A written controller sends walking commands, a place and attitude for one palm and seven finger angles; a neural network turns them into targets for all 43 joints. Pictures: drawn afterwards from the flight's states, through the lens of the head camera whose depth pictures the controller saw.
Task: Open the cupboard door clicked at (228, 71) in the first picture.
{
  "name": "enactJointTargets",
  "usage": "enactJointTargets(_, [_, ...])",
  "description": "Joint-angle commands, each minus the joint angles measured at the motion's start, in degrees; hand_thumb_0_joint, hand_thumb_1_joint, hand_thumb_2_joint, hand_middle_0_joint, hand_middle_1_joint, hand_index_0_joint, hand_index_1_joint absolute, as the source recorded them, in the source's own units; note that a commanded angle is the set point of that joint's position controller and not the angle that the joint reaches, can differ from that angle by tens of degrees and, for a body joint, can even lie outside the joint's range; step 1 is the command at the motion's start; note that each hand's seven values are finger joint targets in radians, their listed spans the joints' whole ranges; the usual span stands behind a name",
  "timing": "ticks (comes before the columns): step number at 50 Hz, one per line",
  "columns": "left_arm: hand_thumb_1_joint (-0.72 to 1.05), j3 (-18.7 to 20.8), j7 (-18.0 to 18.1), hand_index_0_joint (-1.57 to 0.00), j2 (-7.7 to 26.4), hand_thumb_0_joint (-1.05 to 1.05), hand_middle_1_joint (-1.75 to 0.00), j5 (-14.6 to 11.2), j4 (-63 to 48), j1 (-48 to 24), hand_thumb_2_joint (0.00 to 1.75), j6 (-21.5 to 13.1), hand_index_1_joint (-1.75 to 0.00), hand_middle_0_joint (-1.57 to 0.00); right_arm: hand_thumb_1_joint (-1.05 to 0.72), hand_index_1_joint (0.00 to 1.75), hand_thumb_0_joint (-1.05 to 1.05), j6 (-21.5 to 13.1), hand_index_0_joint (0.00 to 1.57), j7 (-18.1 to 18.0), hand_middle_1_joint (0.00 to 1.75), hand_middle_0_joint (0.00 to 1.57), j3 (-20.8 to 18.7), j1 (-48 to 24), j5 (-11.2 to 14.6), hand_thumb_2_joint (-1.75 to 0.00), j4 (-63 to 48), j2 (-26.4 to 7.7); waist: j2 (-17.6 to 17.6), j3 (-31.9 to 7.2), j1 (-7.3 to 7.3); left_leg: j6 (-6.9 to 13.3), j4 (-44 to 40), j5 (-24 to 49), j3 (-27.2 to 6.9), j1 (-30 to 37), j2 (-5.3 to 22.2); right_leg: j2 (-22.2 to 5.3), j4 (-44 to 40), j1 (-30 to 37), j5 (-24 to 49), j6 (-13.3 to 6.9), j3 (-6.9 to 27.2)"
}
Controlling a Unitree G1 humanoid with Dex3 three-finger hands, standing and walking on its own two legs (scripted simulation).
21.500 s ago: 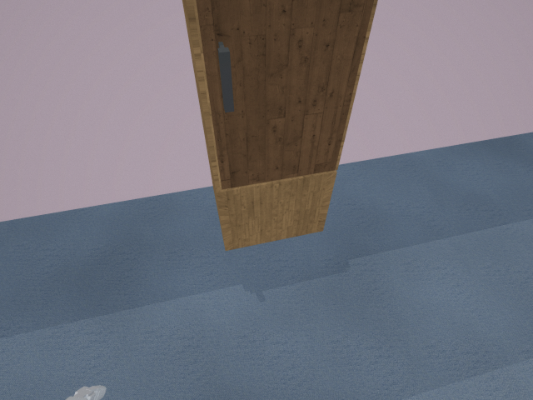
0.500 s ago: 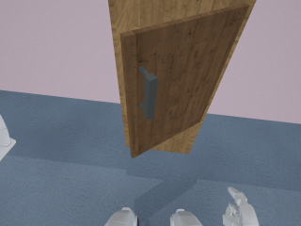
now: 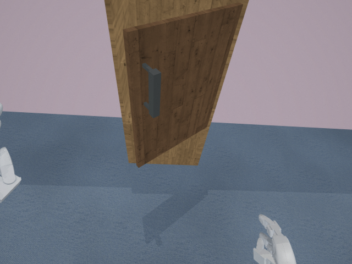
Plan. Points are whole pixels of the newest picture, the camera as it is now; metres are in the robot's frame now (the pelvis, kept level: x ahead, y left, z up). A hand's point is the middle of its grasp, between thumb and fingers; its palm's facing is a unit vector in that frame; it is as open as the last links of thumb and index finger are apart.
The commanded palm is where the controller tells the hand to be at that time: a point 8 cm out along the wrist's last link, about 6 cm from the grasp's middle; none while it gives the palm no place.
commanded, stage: stop stepping back and stand still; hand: left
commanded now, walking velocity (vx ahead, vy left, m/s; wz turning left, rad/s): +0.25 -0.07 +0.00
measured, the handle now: (150, 91) +0.55 +0.10 +0.08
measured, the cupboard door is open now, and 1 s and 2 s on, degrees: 38 38 38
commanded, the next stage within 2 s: let the arm hang, fingers relaxed in 0.54 s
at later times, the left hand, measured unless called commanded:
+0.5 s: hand out of the picture +0.14 +0.26 +0.17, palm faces +0.45 -0.78 -0.43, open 7.4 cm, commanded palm +0.07 +0.30 +0.18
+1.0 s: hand out of the picture -0.06 +0.18 -0.18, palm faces +0.16 -0.97 -0.18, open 6.8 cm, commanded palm none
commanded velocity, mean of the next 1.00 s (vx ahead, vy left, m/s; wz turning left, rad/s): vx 0.09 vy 0.00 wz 0.00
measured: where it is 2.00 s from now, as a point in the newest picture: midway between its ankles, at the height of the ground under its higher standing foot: outside the picture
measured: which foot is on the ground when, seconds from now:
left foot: down 0.00-0.12, up 0.14-0.40, down 0.42-0.62, up 0.64-0.86, down 0.88-1.00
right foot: down 0.00-1.00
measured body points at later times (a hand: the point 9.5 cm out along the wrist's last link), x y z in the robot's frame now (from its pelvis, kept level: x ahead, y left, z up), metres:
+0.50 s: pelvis -0.07 +0.00 -0.01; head -0.08 +0.01 +0.44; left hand +0.11 +0.30 +0.20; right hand +0.07 -0.25 -0.08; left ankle -0.05 +0.14 -0.74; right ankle -0.04 -0.08 -0.72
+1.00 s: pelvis -0.07 +0.00 +0.00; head -0.05 +0.02 +0.45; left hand -0.06 +0.24 -0.16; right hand -0.02 -0.23 -0.15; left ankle -0.05 +0.12 -0.74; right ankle -0.03 -0.08 -0.74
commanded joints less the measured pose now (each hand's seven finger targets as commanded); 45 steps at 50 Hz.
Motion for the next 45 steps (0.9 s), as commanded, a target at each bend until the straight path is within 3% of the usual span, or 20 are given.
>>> enactJointTargets(1, [0.9, 6.3, 1.5, -0.2, 7.7, 0.0, -0.3, 0.5, -13.8, 4.4, 0.9, -3.7, -0.3, -0.2, -0.9, 0.3, 0.0, -2.9, 0.2, 0.2, 0.3, 0.2, -2.2, -4.9, 0.2, -0.9, -8.0, -8.5, 16.2, -5.9, 1.53, 2.6, -18.5, -19.7, -12.9, -4.4, 12.6, 0.9, -1.8, 7.7, -0.6, -0.6, -3.7])
enactJointTargets(4, [0.9, 6.2, 1.7, -0.2, 8.1, 0.0, -0.3, 1.2, -9.4, 3.1, 0.9, -2.8, -0.3, -0.2, -0.9, 0.3, 0.0, -0.8, 0.2, -0.4, 0.3, 0.2, -2.7, -5.6, -0.2, -0.9, -7.9, -8.9, 16.2, -3.5, 1.61, 0.2, -14.8, -32.9, -8.5, -15.7, 9.0, 2.1, -11.0, 17.1, -2.7, -2.9, -6.9])
enactJointTargets(5, [0.9, 7.1, 1.7, -0.2, 9.9, 0.0, -0.3, 1.6, -9.1, 1.8, 0.9, -2.7, -0.3, -0.2, -0.9, 0.3, 0.0, -0.2, 0.2, -0.4, 0.3, 0.2, -2.9, -5.8, -0.3, -0.9, -8.2, -8.7, 8.8, -2.8, 1.78, -0.8, -3.4, -28.8, -5.7, -16.0, 5.1, -1.5, -18.7, 14.9, -5.7, -5.0, -0.1])
enactJointTargets(7, [0.9, 6.8, 1.1, -0.2, 10.7, 0.0, -0.3, 0.8, -9.5, -4.6, 0.9, -3.0, -0.3, -0.2, -0.9, 0.3, 0.0, 0.4, 0.2, -0.4, 0.3, 0.2, -3.9, -4.9, -0.1, -0.9, -7.2, -8.9, -10.9, -1.6, 2.22, -2.6, 34.1, -16.1, -3.3, -19.3, 0.0, -21.6, -33.7, 0.5, -22.1, -14.0, 31.6])
enactJointTargets(9, [0.9, 6.1, 0.9, -0.2, 9.1, 0.0, -0.3, 0.9, -5.3, -7.2, 0.9, -4.4, -0.3, -0.2, -0.9, 0.3, 0.0, -0.6, 0.2, -0.2, 0.3, 0.2, -3.2, -2.4, -0.5, -0.9, -5.0, -8.2, -1.4, -2.1, -0.08, -2.9, 41.2, -9.4, -5.1, -18.6, 3.2, -18.8, -30.8, -2.2, -14.8, -12.6, 22.3])
enactJointTargets(11, [0.9, 2.9, 0.5, -0.2, 7.0, 0.0, -0.3, 1.7, -2.7, -9.9, 0.9, -4.6, -0.3, -0.2, -0.9, 0.3, 0.0, -0.5, 0.2, -0.7, 0.3, 0.2, -3.0, -3.2, -0.3, -0.9, -4.9, -8.2, 0.5, -0.3, 0.01, -2.4, 34.8, -8.5, -3.1, -14.3, 4.2, -16.2, -30.9, -7.0, -16.4, -10.2, 16.1])
enactJointTargets(18, [0.9, 3.5, 2.3, -0.2, 7.2, 0.0, -0.3, 2.3, -6.2, -8.0, 0.9, -5.0, -0.3, -0.2, -0.9, 0.3, 0.0, -2.7, 0.2, -2.5, 0.3, 0.2, -2.2, -2.4, -0.8, -0.9, -5.4, -7.3, -1.4, -3.6, 1.55, 0.1, 2.1, -12.5, 4.1, 3.8, 1.2, -11.6, -25.0, -3.3, -14.1, -8.4, 9.3])
enactJointTargets(19, [0.9, 3.9, 2.3, -0.2, 7.3, 0.0, -0.3, 1.9, -7.8, -7.9, 0.9, -5.3, -0.3, -0.2, -0.9, 0.3, 0.0, -2.9, 0.2, -2.4, 0.3, 0.2, -2.4, -1.9, -0.7, -0.9, -5.9, -7.7, 1.9, -4.1, 1.23, 0.6, -3.3, -13.1, 2.0, 6.6, 2.2, -9.5, -20.1, -2.5, -9.9, -7.0, 7.9])
enactJointTargets(21, [0.9, 4.7, 2.5, -0.2, 7.2, 0.0, -0.3, 1.4, -11.9, -7.5, 0.9, -6.1, -0.3, -0.2, -0.9, 0.3, 0.0, -2.8, 0.2, -2.0, 0.3, 0.2, -3.0, -2.1, -0.3, -0.9, -7.5, -9.9, 18.8, -4.1, 1.38, 5.4, -10.6, -11.8, -18.6, 11.7, 14.9, -0.5, -0.4, -9.7, 0.8, -2.5, 0.1])
enactJointTargets(22, [0.9, 6.1, 2.6, -0.2, 8.5, 0.0, -0.3, 1.5, -11.5, -7.9, 0.9, -6.4, -0.3, -0.2, -0.9, 0.3, 0.0, -2.9, 0.2, -1.4, 0.3, 0.2, -3.0, -1.7, -0.1, -0.9, -7.0, -9.0, 18.9, -4.8, 1.41, 8.0, -13.1, -9.4, -24.2, 9.4, 19.8, 1.1, 7.5, -11.0, -3.4, -0.7, -3.6])
enactJointTargets(24, [0.9, 7.2, 1.9, -0.2, 9.0, 0.0, -0.3, 2.0, -8.8, -4.9, 0.9, -5.6, -0.3, -0.2, -0.9, 0.3, 0.0, -3.3, 0.2, -0.7, 0.3, 0.2, -3.0, -2.5, -0.2, -0.9, -5.7, -7.6, 19.6, -0.3, 0.61, 9.4, -15.9, -19.6, -22.4, -0.4, 19.9, -1.4, 11.7, -8.9, -3.4, -1.0, -1.2])
enactJointTargets(29, [0.9, 5.4, 1.2, -0.2, 7.4, 0.0, -0.3, 1.8, -6.4, -1.2, 0.9, -4.5, -0.3, -0.2, -0.9, 0.3, 0.0, -3.0, 0.2, 0.0, 0.3, 0.2, -2.9, -2.6, 0.2, -0.9, -5.4, -8.8, 10.5, -2.2, 1.44, 2.4, 0.1, -7.5, -5.2, -6.0, 11.0, -0.5, -13.1, 8.6, 8.1, -1.0, -3.3])
enactJointTargets(31, [0.9, 6.0, 0.8, -0.2, 9.1, 0.0, -0.3, 1.3, -5.4, -3.7, 0.9, -4.4, -0.3, -0.2, -0.9, 0.3, 0.0, -2.7, 0.2, 0.3, 0.3, 0.2, -2.7, -3.3, 0.1, -0.9, -6.1, -7.7, -1.9, -2.0, 0.87, -1.4, 14.3, -16.3, 0.0, -10.6, 2.2, -12.2, -22.3, 5.5, 6.1, -7.1, 18.2])
enactJointTargets(32, [0.9, -16.5, -6.6, -0.2, -2.9, 0.0, -0.3, 6.8, 36.3, -4.9, 0.9, 6.2, -0.3, -0.2, -0.9, 0.3, 0.0, -0.1, 0.2, 4.8, 0.3, 0.2, -4.4, -3.6, 0.1, -0.9, 5.9, -10.9, -4.7, -2.5, 0.02, -2.3, 27.9, -22.3, -2.5, -15.9, 5.1, -22.7, -16.6, 1.0, 28.8, -10.5, 17.0])
enactJointTargets(35, [0.9, -16.9, -7.6, -0.2, -7.0, 0.0, -0.3, 5.7, 42.4, -9.3, 0.9, 9.9, -0.3, -0.2, -0.9, 0.3, 0.0, 7.0, 0.2, 4.5, 0.3, 0.2, -3.3, 3.3, -0.5, -0.9, 4.4, -5.8, -10.7, -5.0, 0.91, -2.4, 33.2, -24.0, -1.2, -15.6, 3.6, -17.0, -14.9, 4.6, 26.4, -13.4, 9.2])
enactJointTargets(38, [0.9, -19.1, -7.2, -0.2, -6.1, 0.0, -0.3, 5.4, 52.4, -12.9, 0.9, 10.5, -0.3, -0.2, -0.9, 0.3, 0.0, 9.7, 0.2, 4.5, 0.3, 0.2, -3.0, 1.5, -1.2, -0.9, 4.9, -5.3, -10.6, -1.6, 0.92, -2.2, 24.0, -20.4, 0.8, -8.7, 2.1, -14.8, -16.3, 2.0, 30.6, -12.1, 4.2])
enactJointTargets(42, [0.9, -21.1, -7.5, -0.2, -6.0, 0.0, -0.3, 3.9, 66.9, -17.2, 0.9, 10.7, -0.3, -0.2, -0.9, 0.3, 0.0, 10.1, 0.2, 4.2, 0.3, 0.2, -2.3, 7.2, -1.5, -0.9, 12.0, -5.4, 0.8, -2.5, -1.62, -1.1, 1.4, -4.1, -2.4, 7.3, 3.6, -10.4, -14.1, -3.6, 11.1, -6.5, 2.5])
enactJointTargets(43, [0.9, -22.0, -7.8, -0.2, -8.7, 0.0, -0.3, 3.6, 69.8, -16.4, 0.9, 10.7, -0.3, -0.2, -0.9, 0.3, 0.0, 9.4, 0.2, 3.8, 0.3, 0.2, -2.0, 5.9, -1.9, -0.9, 13.3, -7.6, 10.1, -2.1, 0.05, 1.4, -2.7, 0.7, -10.7, 6.2, 9.6, -6.2, -11.3, -4.7, 8.4, -3.4, 0.1])
enactJointTargets(44, [0.9, -22.6, -7.8, -0.2, -9.3, 0.0, -0.3, 3.7, 72.4, -15.4, 0.9, 10.7, -0.3, -0.2, -0.9, 0.3, 0.0, 9.2, 0.2, 3.3, 0.3, 0.2, -1.6, 3.2, -2.2, -0.9, 13.5, -9.3, 12.8, -1.7, 1.68, 3.5, -5.0, -2.3, -14.1, 0.3, 13.5, -4.8, -12.3, 0.2, 6.5, -2.0, -1.4])
enactJointTargets(45, [0.9, -22.7, -7.7, -0.2, -9.0, 0.0, -0.3, 4.0, 75.5, -15.2, 0.9, 10.7, -0.3, -0.2, -0.9, 0.3, 0.0, 9.5, 0.2, 3.2, 0.3, 0.2, -1.4, 1.0, -2.0, -0.9, 14.3, -8.7, 10.0, -1.3, 2.71, 2.7, -6.6, -11.2, -13.2, -5.9, 12.2, -4.2, -14.6, 5.6, 5.1, -2.2, -0.6])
